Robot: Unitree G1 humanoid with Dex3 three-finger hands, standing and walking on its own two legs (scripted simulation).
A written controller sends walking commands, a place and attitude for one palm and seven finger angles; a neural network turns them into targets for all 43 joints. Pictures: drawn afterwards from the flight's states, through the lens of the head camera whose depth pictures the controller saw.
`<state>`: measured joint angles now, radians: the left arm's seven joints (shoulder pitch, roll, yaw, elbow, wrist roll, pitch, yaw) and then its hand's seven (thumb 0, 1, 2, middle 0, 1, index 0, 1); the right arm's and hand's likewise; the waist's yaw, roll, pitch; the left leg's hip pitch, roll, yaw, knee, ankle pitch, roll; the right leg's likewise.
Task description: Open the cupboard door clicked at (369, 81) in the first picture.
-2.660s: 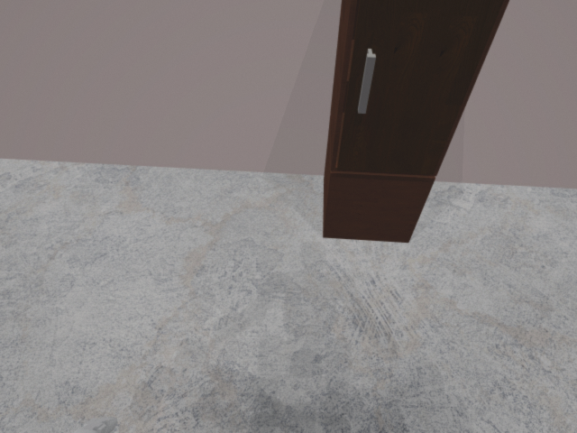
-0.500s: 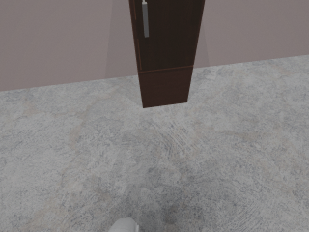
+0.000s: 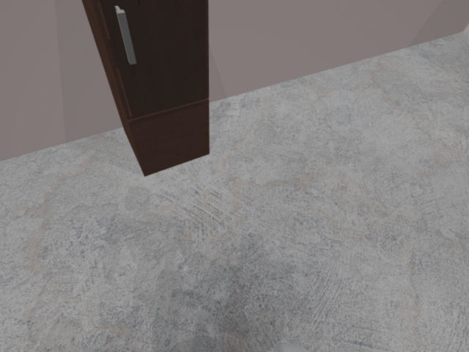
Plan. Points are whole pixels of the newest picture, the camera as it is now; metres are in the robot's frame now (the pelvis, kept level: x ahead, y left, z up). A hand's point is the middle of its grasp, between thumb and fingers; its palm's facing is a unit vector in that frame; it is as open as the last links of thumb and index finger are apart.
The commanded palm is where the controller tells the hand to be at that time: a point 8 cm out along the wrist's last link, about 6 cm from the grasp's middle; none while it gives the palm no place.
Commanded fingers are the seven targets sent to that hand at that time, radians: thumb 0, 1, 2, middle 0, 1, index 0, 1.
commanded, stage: walk to a spot facing it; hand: left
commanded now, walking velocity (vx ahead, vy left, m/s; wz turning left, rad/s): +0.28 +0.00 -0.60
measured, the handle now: (125, 35) +0.99 +0.43 +0.00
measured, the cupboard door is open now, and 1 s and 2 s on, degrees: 0 0 0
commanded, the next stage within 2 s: turn to face it in 1.06 s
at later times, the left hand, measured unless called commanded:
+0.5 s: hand (142, 329) +0.18 +0.20 -0.20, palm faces -0.26 -0.95 -0.16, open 7.4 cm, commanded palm none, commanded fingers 0.00 0.90 0.90 -0.20 -0.30 -0.20 -0.30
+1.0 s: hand (256, 203) +0.50 -0.03 -0.17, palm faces -0.64 -0.76 -0.13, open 7.4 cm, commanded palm none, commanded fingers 0.00 0.90 0.90 -0.20 -0.30 -0.20 -0.30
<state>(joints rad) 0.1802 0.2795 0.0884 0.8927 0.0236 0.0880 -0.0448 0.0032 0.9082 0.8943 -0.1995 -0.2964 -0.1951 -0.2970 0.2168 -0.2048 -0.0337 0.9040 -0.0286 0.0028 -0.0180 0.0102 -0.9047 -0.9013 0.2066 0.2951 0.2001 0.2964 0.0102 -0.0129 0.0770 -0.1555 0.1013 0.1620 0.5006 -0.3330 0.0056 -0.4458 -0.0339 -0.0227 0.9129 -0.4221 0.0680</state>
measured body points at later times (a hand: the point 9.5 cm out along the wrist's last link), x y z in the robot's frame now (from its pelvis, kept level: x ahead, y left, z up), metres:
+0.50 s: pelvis +0.12 +0.01 -0.02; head +0.13 +0.04 +0.43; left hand +0.20 +0.25 -0.19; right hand +0.12 -0.27 -0.13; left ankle +0.20 +0.09 -0.74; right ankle +0.00 -0.13 -0.71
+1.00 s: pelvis +0.28 -0.07 -0.02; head +0.32 -0.10 +0.43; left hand +0.53 +0.01 -0.16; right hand +0.05 -0.16 -0.15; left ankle +0.20 +0.09 -0.74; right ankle +0.32 -0.23 -0.72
